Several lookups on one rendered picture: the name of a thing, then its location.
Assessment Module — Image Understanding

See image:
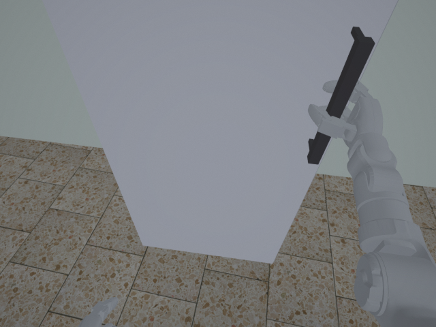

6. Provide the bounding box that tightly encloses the handle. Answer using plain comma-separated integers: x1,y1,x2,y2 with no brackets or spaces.
307,27,375,165

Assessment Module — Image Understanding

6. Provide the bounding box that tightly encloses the left robot hand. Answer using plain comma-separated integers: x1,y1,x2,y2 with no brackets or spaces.
78,297,119,327

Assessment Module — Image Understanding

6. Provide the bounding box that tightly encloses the right robot hand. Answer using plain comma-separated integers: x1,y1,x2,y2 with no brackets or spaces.
308,80,383,147

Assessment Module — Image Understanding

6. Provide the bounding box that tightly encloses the right robot upper arm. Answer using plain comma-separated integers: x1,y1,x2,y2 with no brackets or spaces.
354,251,436,327

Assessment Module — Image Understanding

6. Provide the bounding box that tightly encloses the fridge door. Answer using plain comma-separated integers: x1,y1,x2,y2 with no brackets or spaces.
42,0,398,264

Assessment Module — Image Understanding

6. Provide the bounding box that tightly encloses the right robot forearm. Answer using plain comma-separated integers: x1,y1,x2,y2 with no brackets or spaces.
347,133,436,267

